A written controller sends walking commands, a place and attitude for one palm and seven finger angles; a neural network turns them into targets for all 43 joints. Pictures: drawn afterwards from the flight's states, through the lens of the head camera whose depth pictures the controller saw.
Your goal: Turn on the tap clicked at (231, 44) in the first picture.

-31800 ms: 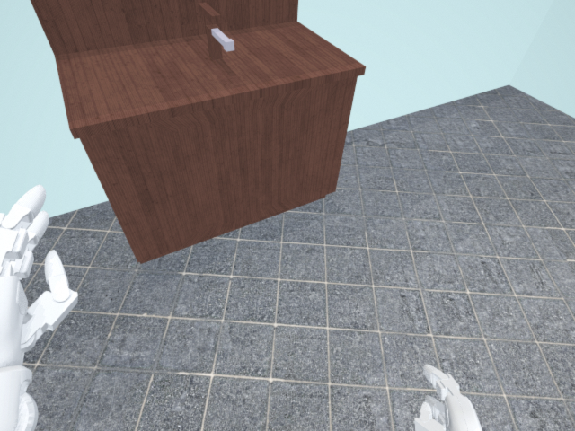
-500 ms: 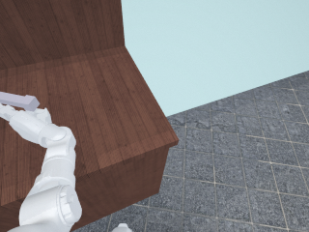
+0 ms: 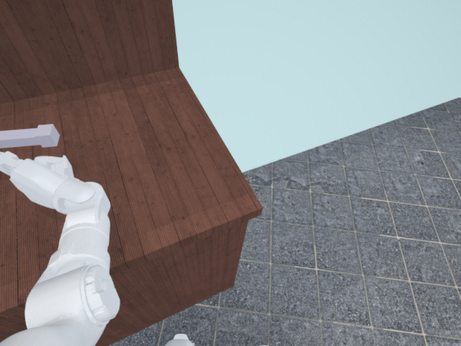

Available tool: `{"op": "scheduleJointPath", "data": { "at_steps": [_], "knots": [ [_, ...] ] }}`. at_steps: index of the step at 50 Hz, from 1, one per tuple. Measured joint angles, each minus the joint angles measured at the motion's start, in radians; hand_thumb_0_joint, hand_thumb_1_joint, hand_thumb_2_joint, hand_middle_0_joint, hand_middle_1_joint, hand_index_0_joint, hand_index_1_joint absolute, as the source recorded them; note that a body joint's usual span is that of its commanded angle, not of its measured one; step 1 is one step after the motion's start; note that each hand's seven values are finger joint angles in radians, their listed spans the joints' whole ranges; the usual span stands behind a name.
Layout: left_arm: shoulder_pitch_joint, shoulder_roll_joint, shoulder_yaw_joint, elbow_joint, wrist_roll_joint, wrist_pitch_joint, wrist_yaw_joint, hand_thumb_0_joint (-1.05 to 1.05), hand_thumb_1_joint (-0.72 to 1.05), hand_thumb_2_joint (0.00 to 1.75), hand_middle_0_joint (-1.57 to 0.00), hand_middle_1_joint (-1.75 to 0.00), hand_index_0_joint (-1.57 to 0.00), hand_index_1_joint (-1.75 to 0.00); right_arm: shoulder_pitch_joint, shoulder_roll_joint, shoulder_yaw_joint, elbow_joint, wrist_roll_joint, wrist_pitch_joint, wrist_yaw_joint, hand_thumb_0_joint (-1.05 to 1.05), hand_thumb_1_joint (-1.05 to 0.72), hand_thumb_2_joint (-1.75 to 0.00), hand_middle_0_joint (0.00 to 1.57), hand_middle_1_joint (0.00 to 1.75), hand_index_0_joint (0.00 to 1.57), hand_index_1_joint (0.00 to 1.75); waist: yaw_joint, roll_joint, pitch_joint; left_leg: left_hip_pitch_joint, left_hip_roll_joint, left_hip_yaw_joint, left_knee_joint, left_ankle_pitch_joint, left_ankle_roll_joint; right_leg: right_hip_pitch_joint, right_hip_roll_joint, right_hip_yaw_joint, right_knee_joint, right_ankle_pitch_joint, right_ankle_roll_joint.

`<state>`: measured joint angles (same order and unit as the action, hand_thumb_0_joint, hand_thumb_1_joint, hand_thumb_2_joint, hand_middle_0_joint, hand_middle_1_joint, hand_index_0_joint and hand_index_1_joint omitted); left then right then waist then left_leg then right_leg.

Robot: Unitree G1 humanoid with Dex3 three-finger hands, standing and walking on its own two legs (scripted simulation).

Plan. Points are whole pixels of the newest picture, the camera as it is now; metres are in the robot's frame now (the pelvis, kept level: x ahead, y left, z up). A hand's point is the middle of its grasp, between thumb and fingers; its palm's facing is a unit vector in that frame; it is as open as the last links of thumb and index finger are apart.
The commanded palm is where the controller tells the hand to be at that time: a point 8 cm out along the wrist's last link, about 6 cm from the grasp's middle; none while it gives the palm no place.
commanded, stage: lift the hand up off the lever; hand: left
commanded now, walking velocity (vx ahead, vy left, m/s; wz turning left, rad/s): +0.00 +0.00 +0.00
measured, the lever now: (47, 135) +0.47 +0.31 +0.09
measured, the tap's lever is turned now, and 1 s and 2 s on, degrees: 75 76 76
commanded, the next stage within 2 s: none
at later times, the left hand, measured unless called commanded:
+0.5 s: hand (56, 160) +0.42 +0.28 +0.09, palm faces +0.88 -0.46 -0.07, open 7.8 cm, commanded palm +0.37 +0.29 +0.10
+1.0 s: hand (46, 153) +0.41 +0.29 +0.11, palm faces +0.87 -0.49 -0.04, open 7.8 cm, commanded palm +0.36 +0.29 +0.12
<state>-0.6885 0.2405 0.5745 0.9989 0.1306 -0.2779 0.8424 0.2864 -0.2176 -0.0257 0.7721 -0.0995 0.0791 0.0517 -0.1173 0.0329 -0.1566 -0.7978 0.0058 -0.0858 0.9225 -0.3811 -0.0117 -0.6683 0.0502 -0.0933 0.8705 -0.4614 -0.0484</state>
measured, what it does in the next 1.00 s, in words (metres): stands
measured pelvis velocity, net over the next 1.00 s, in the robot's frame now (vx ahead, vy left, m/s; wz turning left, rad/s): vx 0.01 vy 0.01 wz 0.01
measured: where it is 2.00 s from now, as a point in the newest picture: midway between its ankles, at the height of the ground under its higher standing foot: outside the picture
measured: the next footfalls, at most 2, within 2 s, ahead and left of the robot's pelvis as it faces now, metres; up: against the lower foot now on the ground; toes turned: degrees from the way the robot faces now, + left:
none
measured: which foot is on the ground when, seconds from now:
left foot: down 0.00-1.00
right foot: down 0.00-1.00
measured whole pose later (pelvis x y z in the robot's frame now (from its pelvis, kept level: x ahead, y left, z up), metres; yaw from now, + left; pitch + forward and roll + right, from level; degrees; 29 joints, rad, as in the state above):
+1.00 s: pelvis +0.01 +0.01 +0.02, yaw +1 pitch +9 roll -2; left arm -0.54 0.14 0.46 0.70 0.07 -0.12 0.81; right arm 0.24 -0.22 -0.03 0.75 -0.07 0.08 0.04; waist -0.06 0.04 -0.14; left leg -0.61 -0.01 -0.07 0.80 -0.36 0.01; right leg -0.47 0.03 -0.08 0.73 -0.42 -0.03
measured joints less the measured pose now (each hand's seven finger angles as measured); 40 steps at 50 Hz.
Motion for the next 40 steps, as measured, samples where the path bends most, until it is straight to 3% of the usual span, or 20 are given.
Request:
{"op": "scheduleJointPath", "data": {
  "at_steps": [20, 31, 40],
  "knots": [
    [0.091, -0.059, -0.081, -0.134, -0.038, 0.075, -0.025, 0.02, 0.90, 0.90, -0.15, -0.15, -0.14, -0.15, 0.006, -0.016, -0.009, -0.012, 0.021, 0.010, 0.008, 0.01, -0.90, -0.90, 0.20, 0.30, 0.20, 0.30, 0.031, 0.014, -0.002, 0.113, -0.007, 0.008, -0.072, 0.012, 0.009, 0.117, -0.007, 0.009, -0.081, 0.018, 0.009],
    [0.111, -0.049, -0.062, -0.200, -0.027, 0.083, -0.031, 0.02, 0.90, 0.90, -0.15, -0.15, -0.15, -0.15, -0.036, -0.003, -0.006, -0.022, 0.021, 0.006, -0.007, 0.01, -0.90, -0.90, 0.20, 0.30, 0.20, 0.30, 0.039, 0.000, 0.010, 0.129, -0.009, 0.005, -0.078, 0.012, 0.010, 0.135, -0.008, 0.007, -0.091, 0.020, 0.010],
    [0.127, -0.066, -0.119, -0.227, -0.076, 0.141, -0.065, 0.02, 0.90, 0.90, -0.15, -0.15, -0.15, -0.15, -0.028, -0.014, -0.003, -0.015, 0.039, 0.009, -0.016, 0.01, -0.90, -0.90, 0.20, 0.30, 0.20, 0.30, 0.058, 0.008, 0.013, 0.175, -0.018, 0.004, -0.110, 0.021, 0.018, 0.187, -0.017, 0.006, -0.132, 0.031, 0.018]
  ]
}}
